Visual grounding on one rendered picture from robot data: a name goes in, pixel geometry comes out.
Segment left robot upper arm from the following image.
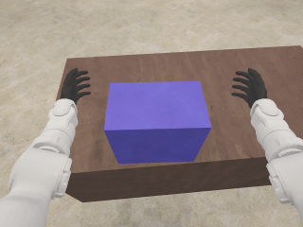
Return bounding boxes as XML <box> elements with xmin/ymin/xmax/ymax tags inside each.
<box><xmin>0</xmin><ymin>148</ymin><xmax>72</xmax><ymax>227</ymax></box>

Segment robot right hand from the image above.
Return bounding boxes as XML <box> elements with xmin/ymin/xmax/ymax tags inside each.
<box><xmin>231</xmin><ymin>68</ymin><xmax>268</xmax><ymax>109</ymax></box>

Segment robot left hand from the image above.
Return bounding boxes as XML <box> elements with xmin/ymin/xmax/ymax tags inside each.
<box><xmin>60</xmin><ymin>67</ymin><xmax>91</xmax><ymax>105</ymax></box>

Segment robot right forearm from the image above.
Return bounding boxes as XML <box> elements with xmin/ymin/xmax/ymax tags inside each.
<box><xmin>250</xmin><ymin>98</ymin><xmax>303</xmax><ymax>163</ymax></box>

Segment pedestal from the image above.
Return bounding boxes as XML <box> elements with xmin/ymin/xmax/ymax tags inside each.
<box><xmin>56</xmin><ymin>45</ymin><xmax>303</xmax><ymax>202</ymax></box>

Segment robot left forearm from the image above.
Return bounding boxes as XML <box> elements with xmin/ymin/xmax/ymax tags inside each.
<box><xmin>9</xmin><ymin>98</ymin><xmax>79</xmax><ymax>192</ymax></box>

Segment right robot upper arm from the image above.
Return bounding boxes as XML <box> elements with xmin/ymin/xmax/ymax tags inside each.
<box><xmin>266</xmin><ymin>151</ymin><xmax>303</xmax><ymax>226</ymax></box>

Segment carton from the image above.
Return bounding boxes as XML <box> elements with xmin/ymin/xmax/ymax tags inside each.
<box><xmin>104</xmin><ymin>81</ymin><xmax>212</xmax><ymax>164</ymax></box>

